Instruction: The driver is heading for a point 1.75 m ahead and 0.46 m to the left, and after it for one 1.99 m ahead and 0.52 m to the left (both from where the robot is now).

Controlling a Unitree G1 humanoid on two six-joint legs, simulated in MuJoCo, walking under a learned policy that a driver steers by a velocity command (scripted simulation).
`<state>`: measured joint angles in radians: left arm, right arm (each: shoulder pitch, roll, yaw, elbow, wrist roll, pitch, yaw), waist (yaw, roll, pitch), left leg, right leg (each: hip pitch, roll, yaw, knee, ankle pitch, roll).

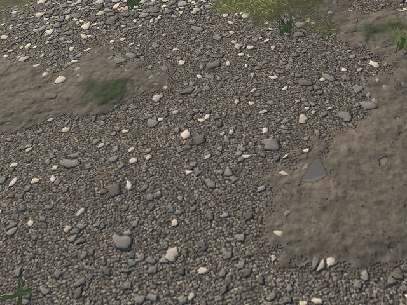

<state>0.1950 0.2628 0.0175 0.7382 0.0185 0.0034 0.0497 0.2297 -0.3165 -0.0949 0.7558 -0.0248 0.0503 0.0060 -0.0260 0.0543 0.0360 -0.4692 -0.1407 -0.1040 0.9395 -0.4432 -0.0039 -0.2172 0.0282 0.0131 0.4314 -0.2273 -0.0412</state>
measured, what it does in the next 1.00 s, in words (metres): steps on the spot, turning left: left foot, then right foot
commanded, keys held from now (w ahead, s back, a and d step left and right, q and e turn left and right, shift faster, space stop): q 0.54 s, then no key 0.16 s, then w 0.30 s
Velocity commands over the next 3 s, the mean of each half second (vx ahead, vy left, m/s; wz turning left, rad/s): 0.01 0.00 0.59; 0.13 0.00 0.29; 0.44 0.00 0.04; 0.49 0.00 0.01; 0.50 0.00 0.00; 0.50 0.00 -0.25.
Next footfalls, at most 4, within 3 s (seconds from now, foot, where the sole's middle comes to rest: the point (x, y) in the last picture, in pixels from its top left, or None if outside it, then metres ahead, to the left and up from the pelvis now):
0.38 left None -0.01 0.12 -0.78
0.90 right None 0.08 -0.04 -0.78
1.36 left None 0.28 0.28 -0.78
1.90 right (148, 260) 0.64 0.26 -0.78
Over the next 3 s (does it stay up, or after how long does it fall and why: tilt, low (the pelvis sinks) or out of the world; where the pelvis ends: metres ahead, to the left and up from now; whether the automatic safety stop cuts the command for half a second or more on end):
stays up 0.98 0.52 -0.02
